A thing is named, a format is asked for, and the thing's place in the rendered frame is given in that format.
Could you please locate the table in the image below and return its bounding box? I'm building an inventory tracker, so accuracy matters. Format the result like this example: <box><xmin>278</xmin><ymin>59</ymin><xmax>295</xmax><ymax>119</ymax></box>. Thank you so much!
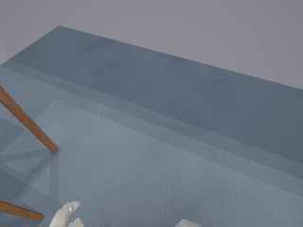
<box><xmin>0</xmin><ymin>86</ymin><xmax>59</xmax><ymax>153</ymax></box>

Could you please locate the chair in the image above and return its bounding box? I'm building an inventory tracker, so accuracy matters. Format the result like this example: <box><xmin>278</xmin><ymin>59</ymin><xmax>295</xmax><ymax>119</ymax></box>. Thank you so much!
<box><xmin>0</xmin><ymin>188</ymin><xmax>45</xmax><ymax>222</ymax></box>

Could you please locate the robot left hand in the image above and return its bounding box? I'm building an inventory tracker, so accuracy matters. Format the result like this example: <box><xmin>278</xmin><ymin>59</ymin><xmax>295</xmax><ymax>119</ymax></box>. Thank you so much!
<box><xmin>49</xmin><ymin>201</ymin><xmax>84</xmax><ymax>227</ymax></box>

